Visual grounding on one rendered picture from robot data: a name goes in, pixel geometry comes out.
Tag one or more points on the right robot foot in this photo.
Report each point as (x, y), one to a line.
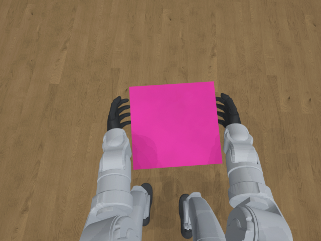
(186, 233)

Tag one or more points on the right robot hand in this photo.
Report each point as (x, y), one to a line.
(230, 114)

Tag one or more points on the left robot forearm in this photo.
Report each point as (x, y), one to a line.
(114, 177)

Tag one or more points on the left robot hand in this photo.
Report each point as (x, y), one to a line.
(114, 118)

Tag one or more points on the carton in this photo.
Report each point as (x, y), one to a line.
(174, 125)

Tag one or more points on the robot right shin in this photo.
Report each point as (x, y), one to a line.
(194, 194)

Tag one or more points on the left robot upper arm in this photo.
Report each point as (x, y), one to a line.
(117, 228)

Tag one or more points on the right robot forearm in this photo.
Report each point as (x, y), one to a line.
(247, 185)

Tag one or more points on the right robot upper arm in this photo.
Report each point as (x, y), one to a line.
(246, 223)

